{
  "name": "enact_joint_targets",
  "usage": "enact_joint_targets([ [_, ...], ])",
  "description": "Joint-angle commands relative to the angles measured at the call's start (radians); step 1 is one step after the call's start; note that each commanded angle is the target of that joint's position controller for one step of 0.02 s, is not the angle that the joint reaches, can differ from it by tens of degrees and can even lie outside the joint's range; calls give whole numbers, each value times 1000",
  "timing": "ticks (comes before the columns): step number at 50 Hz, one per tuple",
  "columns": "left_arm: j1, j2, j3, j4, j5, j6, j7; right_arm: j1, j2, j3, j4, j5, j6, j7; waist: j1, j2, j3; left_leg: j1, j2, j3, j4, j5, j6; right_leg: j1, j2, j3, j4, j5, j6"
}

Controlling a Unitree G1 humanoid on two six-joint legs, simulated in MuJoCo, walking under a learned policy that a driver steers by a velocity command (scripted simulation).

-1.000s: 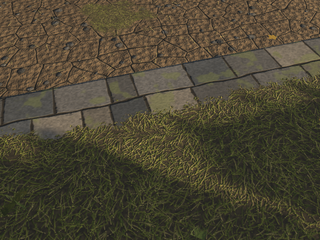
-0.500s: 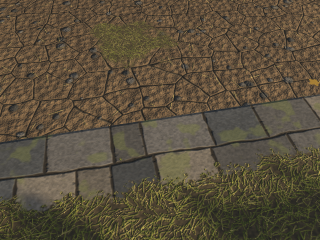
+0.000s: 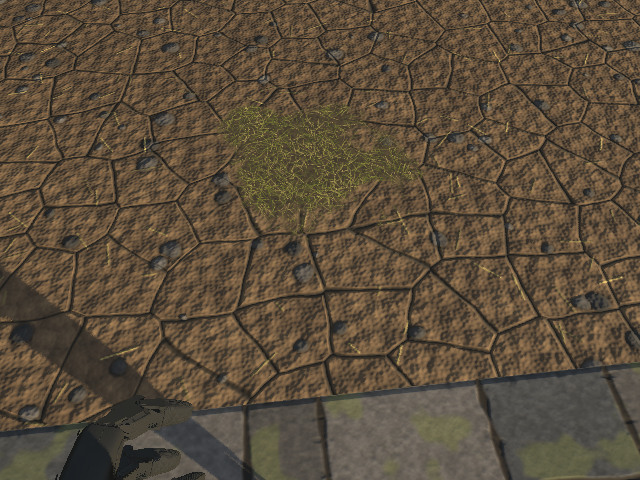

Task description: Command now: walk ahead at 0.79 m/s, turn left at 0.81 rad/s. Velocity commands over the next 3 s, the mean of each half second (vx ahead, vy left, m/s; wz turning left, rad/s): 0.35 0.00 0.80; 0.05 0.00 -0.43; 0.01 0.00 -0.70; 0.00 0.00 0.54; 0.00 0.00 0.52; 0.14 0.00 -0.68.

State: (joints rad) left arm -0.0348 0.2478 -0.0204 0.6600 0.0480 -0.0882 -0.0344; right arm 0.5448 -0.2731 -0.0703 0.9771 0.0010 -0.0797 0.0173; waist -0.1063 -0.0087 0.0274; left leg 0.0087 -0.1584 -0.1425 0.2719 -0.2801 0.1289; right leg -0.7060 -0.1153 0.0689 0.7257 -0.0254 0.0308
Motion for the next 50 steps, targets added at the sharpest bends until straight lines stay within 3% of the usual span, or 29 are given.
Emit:
enact_joint_targets([
  [1,-35,73,10,-65,-14,-10,8,-65,-179,-44,-89,13,-17,3,38,38,60,-294,169,-159,-46,650,66,343,121,-105,-147,182,-8],
  [3,15,113,23,-64,-8,-18,29,-29,-180,-46,-81,9,-2,-11,46,57,-6,-176,143,-180,132,820,0,436,177,-85,-244,136,-25],
  [5,254,182,51,-9,-5,-36,54,-111,-215,-57,-114,18,0,-21,188,78,-125,-228,89,-186,500,764,-62,707,119,-31,-324,251,-47],
  [6,417,245,68,23,16,-45,62,-122,-130,-38,-155,33,-3,-26,230,7,-256,-367,48,-125,780,327,-80,950,-82,81,-226,523,-71],
  [7,488,274,74,6,33,-35,48,20,-34,-20,-193,71,8,-54,159,-224,-485,-547,-30,-2,1151,-445,-98,1209,-501,374,-58,1155,-173],
  [8,440,256,90,-2,1,-13,37,46,-127,-26,-207,51,28,-70,158,-209,-627,-625,46,25,1309,-357,-106,1209,-510,467,-92,1046,-277],
  [9,327,161,74,-38,-9,-5,46,-49,-157,-33,-203,20,43,-65,157,-145,-528,-666,106,48,1251,-231,-111,1056,-413,376,-182,724,-271],
  [10,279,71,48,-27,-11,2,52,-136,-156,-38,-213,-4,58,-48,151,-98,-347,-699,138,75,1159,-177,-123,906,-308,226,-236,563,-221],
  [12,282,84,49,10,-15,9,66,-193,-105,-34,-237,-27,92,-10,128,-141,-160,-684,177,80,1070,-162,-149,694,-247,84,-316,499,-193],
  [13,285,96,55,24,-23,10,65,-201,-78,-29,-253,-29,111,0,106,-139,-122,-648,186,88,1026,-157,-148,608,-240,44,-352,469,-189],
  [16,231,125,72,27,-30,1,56,-261,-47,-17,-322,-33,135,19,57,-134,-95,-624,215,107,878,-51,-132,514,-265,-51,-411,453,-201],
  [19,176,132,80,27,-30,-2,47,-279,-34,-1,-344,-27,130,39,27,-149,-107,-408,200,147,595,174,-97,386,-183,-209,-398,349,-147],
  [23,246,186,104,44,-44,18,33,-365,-76,-5,-370,-31,120,42,74,-135,-72,-324,152,191,402,148,-80,420,-201,-225,-323,237,-112],
  [25,306,188,105,61,-43,44,33,-318,-90,-10,-348,-50,93,35,65,-55,-91,-193,127,165,258,180,-56,416,-158,-239,-155,122,-79],
  [26,404,157,97,75,-24,59,31,-274,-138,-16,-339,-59,68,22,67,103,-134,-76,228,61,188,502,-39,365,-86,-275,18,-87,-40],
  [27,522,47,63,51,-16,78,26,-288,-184,-6,-381,-55,55,9,132,318,-221,53,567,-260,221,1040,63,227,9,-255,265,-715,8],
  [28,493,84,61,83,-39,119,38,-269,-129,9,-380,-8,65,-14,46,223,-358,-31,593,-234,142,876,161,321,44,-114,301,-670,4],
  [29,417,97,62,72,-58,137,36,-314,-104,25,-359,-13,74,-27,65,199,-262,-119,529,-163,84,637,144,326,47,-61,295,-611,-8],
  [31,372,140,81,75,-47,139,37,-417,-116,24,-342,-25,90,-48,113,201,-101,-223,446,-50,49,484,84,296,65,-60,281,-526,-19],
  [33,427,157,98,107,-34,144,36,-423,-115,20,-343,-15,96,-59,130,156,-101,-241,438,28,56,532,88,315,90,-92,357,-486,-21],
  [35,409,118,97,95,-41,145,31,-422,-93,22,-340,-17,91,-63,131,96,-119,-216,454,53,53,478,99,301,84,-91,363,-472,-20],
  [39,355,75,91,54,-40,159,14,-440,-71,16,-333,-31,90,-63,119,146,-105,-235,454,118,51,259,82,339,75,-122,193,-442,-30],
  [43,378,81,99,26,-45,161,-6,-442,-107,-7,-324,-29,95,-60,138,151,-128,-275,486,163,105,180,34,468,89,-165,-8,-394,-71],
  [44,422,82,102,38,-44,157,-9,-451,-114,-13,-322,-23,99,-60,166,117,-125,-325,468,207,168,113,-14,545,107,-170,-124,-325,-93],
  [45,446,115,112,46,-30,148,-7,-416,-100,-17,-306,-22,108,-55,174,-8,-65,-434,412,271,317,-34,-92,586,73,-40,-284,-273,-119],
  [46,419,228,132,14,-21,139,6,-356,-28,-4,-317,-25,123,-49,131,-302,-1,-668,254,359,612,-313,-188,590,-195,386,-423,-141,-182],
  [47,451,323,160,-1,-18,144,22,-511,-44,3,-393,-30,133,-55,194,-292,59,-742,149,176,728,-382,-191,448,-267,559,-505,3,-292],
  [48,422,288,156,4,-15,147,35,-525,-50,4,-392,-22,131,-54,161,-179,77,-724,177,106,804,-279,-182,432,-213,458,-494,-90,-292],
  [50,285,236,143,-31,-31,152,39,-471,-84,-6,-353,-22,113,-48,97,-114,59,-698,181,95,815,-74,-169,440,-81,310,-460,-133,-233],
])
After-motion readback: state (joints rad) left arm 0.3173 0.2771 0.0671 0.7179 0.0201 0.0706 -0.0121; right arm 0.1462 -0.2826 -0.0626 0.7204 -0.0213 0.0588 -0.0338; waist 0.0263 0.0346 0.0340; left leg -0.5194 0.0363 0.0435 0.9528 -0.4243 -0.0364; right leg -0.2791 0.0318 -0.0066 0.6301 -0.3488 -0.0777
